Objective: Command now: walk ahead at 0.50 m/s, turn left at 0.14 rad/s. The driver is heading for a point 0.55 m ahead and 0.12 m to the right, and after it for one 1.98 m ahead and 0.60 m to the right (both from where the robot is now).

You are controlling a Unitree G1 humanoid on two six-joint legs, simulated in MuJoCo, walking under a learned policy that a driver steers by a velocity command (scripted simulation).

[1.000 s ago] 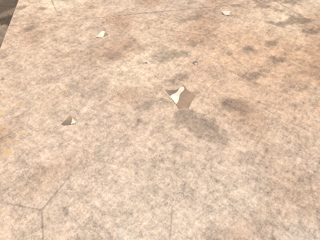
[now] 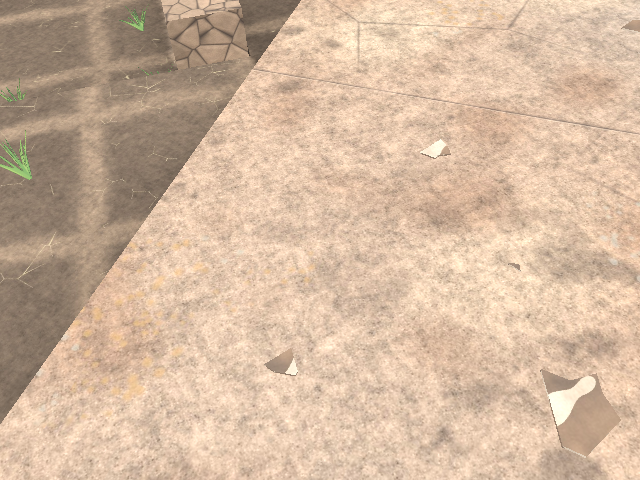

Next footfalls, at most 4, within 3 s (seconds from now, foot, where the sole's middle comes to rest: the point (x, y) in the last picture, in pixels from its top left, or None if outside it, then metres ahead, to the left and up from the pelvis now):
0.28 left None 0.29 0.12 -0.78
0.82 right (416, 464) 0.53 -0.12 -0.78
1.42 left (350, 406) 0.66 0.01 -0.78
1.84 right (432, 469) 0.52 -0.15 -0.78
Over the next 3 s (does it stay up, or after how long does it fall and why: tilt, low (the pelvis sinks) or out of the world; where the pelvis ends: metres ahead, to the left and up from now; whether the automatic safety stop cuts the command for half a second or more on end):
stays up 0.57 -0.11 -0.01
